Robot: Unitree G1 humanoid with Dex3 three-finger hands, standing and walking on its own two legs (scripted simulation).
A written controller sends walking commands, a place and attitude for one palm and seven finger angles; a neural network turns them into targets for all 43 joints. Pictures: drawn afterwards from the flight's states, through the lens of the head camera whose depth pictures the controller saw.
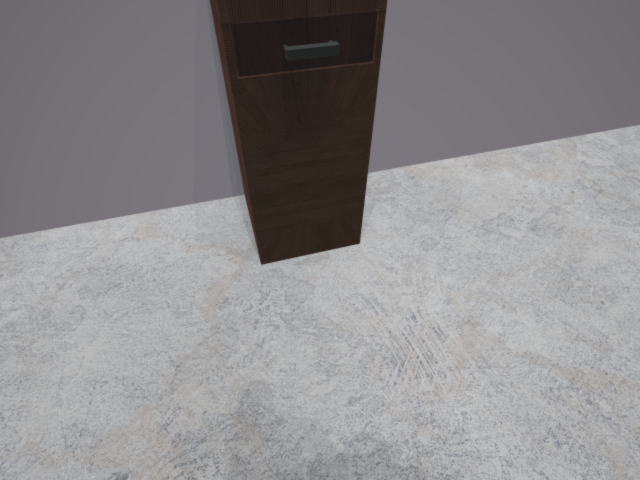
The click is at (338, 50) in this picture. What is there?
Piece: drawer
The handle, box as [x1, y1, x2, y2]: [283, 40, 339, 60]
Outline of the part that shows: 339,44 336,41 333,42 331,40 328,40 324,43 295,46 283,45 283,48 285,51 285,57 287,60 336,55 339,54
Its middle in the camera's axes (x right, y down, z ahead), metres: -0.03 -0.50 +1.02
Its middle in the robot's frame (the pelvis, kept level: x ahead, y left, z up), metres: +1.11 +0.08 +0.09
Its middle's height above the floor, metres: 0.86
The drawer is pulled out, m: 0.00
